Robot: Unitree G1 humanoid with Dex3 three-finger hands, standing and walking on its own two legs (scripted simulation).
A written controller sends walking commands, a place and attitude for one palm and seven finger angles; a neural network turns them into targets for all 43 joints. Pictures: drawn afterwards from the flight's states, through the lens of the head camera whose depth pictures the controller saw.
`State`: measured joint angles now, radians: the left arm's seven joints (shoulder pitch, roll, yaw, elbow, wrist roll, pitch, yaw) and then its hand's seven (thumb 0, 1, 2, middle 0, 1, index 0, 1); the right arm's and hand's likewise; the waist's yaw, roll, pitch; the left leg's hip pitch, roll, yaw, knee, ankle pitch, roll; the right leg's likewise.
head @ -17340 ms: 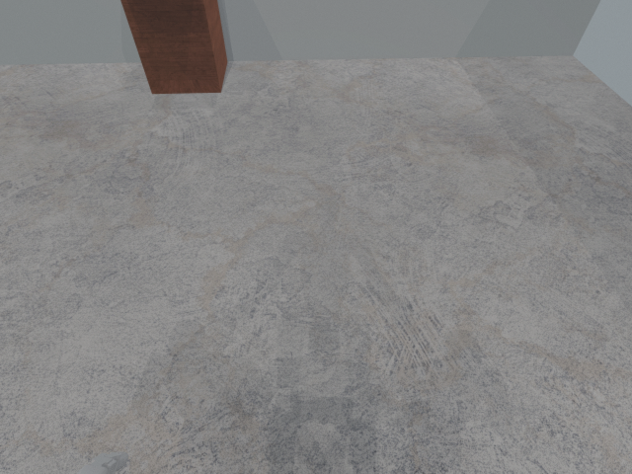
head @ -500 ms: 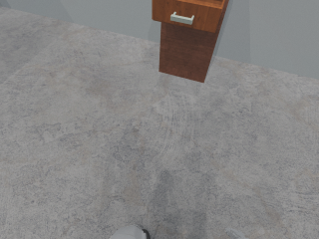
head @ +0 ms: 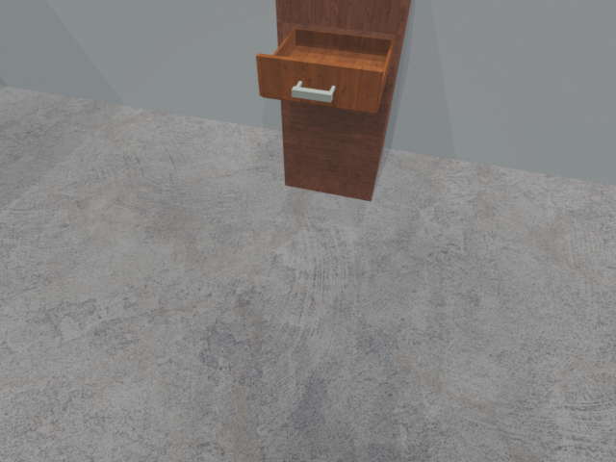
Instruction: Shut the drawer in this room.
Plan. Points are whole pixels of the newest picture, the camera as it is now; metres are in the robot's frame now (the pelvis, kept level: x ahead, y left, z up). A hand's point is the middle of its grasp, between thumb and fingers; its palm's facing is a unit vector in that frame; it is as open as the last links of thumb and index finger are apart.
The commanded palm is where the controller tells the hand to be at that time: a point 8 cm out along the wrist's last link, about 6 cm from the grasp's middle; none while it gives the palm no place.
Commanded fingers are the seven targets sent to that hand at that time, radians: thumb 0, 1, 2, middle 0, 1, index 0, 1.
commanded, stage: stand and wait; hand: left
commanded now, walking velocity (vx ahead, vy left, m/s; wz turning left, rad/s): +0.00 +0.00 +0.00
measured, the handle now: (314, 90) +1.12 +0.03 -0.08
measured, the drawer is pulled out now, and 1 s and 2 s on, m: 0.28 0.28 0.28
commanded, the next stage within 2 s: look at it before walking up in 0.42 s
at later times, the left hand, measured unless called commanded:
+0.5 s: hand out of the picture +0.00 +0.13 -0.18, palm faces +0.06 -0.99 -0.15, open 7.4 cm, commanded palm none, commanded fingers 0.00 0.90 0.90 -0.20 -0.30 -0.20 -0.30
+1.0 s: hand out of the picture +0.00 +0.14 -0.18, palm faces +0.04 -0.98 -0.17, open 7.4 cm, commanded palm none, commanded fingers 0.00 0.90 0.90 -0.20 -0.30 -0.20 -0.30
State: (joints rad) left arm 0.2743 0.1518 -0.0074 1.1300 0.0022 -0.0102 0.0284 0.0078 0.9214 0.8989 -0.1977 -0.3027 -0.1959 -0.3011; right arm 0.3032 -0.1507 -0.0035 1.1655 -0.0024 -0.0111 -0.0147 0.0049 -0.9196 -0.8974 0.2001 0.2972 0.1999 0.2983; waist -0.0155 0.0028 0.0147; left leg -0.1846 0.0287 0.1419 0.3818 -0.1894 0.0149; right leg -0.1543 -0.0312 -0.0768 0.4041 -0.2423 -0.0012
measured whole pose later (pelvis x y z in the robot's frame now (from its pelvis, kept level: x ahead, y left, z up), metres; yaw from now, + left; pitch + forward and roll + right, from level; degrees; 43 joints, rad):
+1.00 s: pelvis +0.02 -0.02 +0.00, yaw +1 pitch -1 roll +0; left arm 0.30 0.13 -0.01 1.14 0.00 -0.01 0.04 0.01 0.91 0.90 -0.20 -0.30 -0.20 -0.30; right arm 0.28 -0.13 0.00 1.17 0.00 -0.01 -0.03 0.01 -0.91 -0.90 0.20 0.30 0.20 0.30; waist 0.00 0.00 0.04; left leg -0.14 0.05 0.12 0.39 -0.22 -0.01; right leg -0.10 -0.01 -0.09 0.38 -0.27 -0.02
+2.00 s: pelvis +0.30 +0.00 -0.03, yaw -6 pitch -1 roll -1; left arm 0.10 0.17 0.05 0.99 0.02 -0.07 -0.01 0.00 0.91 0.90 -0.20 -0.30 -0.19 -0.30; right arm 0.42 -0.09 -0.03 1.18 0.01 -0.03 -0.01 0.01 -0.91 -0.90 0.20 0.30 0.20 0.30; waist -0.01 0.00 0.12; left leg -0.11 0.07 0.12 1.11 -0.49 0.00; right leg -0.43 0.03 -0.19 0.68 -0.25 -0.14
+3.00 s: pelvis +0.65 -0.08 +0.00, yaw -12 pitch -1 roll +2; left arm 0.19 0.16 0.05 1.05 0.01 -0.06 0.00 0.00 0.92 0.90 -0.20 -0.30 -0.20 -0.30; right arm 0.28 -0.19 -0.06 1.10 -0.02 0.01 0.00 0.01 -0.92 -0.90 0.20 0.30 0.20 0.30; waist -0.02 0.04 0.06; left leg -0.41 0.10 0.09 1.03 -0.42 -0.04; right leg -0.22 -0.05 -0.15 0.47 -0.24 -0.05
